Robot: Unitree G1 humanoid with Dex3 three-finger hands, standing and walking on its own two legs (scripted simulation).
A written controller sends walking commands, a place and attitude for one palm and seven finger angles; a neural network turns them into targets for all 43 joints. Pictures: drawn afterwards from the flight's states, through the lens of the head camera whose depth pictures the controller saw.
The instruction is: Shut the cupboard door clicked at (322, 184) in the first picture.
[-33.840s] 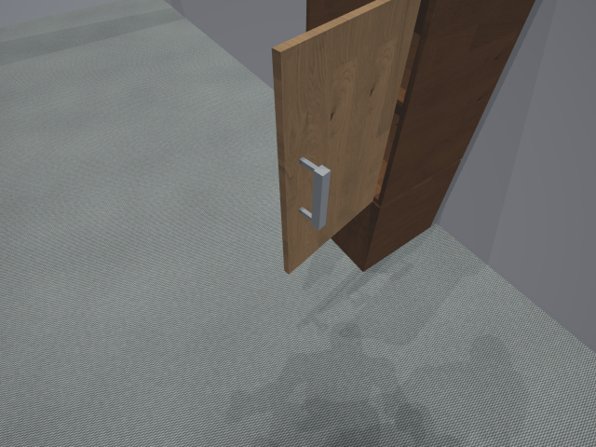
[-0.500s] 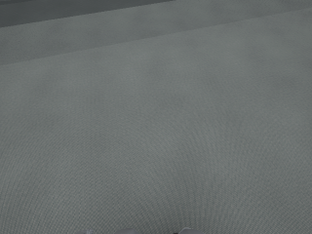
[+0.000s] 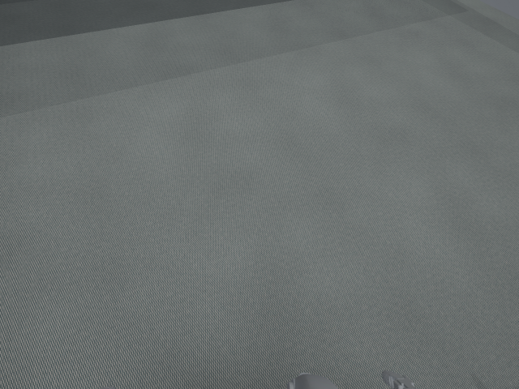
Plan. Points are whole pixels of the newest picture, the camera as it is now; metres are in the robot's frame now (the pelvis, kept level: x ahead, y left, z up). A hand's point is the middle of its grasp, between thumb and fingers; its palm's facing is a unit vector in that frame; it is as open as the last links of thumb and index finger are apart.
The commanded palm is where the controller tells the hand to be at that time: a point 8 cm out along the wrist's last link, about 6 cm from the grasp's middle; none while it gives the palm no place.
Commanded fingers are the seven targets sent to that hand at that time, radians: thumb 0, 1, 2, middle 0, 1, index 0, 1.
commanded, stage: turn to face it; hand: left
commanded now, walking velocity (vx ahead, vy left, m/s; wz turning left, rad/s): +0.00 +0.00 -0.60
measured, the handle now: out of the picture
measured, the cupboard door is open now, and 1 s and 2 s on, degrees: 70 70 70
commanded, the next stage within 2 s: none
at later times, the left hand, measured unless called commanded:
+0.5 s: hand (184, 363) +0.17 +0.14 -0.17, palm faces -0.29 -0.93 -0.22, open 7.3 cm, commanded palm none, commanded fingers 0.00 0.90 0.90 -0.20 -0.30 -0.20 -0.30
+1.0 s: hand (224, 314) +0.27 +0.09 -0.16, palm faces -0.57 -0.78 -0.25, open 7.4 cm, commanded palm none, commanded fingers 0.00 0.90 0.90 -0.20 -0.30 -0.20 -0.30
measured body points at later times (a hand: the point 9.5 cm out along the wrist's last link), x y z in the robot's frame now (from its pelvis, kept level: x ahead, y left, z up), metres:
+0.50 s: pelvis +0.03 -0.02 -0.01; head +0.08 -0.03 +0.44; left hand +0.19 +0.19 -0.15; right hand +0.03 -0.30 -0.14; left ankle +0.08 +0.11 -0.71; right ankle -0.01 -0.14 -0.74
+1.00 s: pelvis +0.04 -0.02 -0.02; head +0.07 -0.05 +0.43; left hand +0.29 +0.13 -0.14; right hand -0.08 -0.26 -0.16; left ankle +0.10 +0.10 -0.74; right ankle -0.04 -0.11 -0.75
